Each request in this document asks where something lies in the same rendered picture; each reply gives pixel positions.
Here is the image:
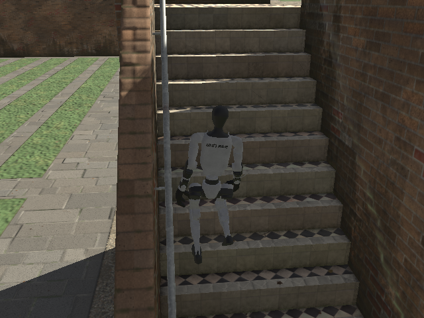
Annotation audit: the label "right robot forearm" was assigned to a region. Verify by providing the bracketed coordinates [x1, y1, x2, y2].
[233, 163, 243, 184]

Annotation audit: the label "robot right hand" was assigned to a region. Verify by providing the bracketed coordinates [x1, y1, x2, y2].
[225, 180, 240, 192]

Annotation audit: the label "left robot upper arm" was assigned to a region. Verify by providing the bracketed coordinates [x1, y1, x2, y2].
[187, 132, 204, 170]

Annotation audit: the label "robot left thigh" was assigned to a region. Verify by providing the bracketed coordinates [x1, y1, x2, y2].
[188, 183, 202, 220]

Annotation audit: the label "robot left hand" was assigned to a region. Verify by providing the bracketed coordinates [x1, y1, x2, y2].
[176, 189, 190, 207]

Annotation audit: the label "left robot shin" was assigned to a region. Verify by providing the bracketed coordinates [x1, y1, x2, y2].
[189, 209, 200, 255]

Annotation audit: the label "left robot forearm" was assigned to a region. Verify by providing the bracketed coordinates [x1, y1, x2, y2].
[178, 160, 193, 191]

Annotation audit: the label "right robot upper arm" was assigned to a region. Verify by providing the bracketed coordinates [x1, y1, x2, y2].
[231, 135, 243, 172]

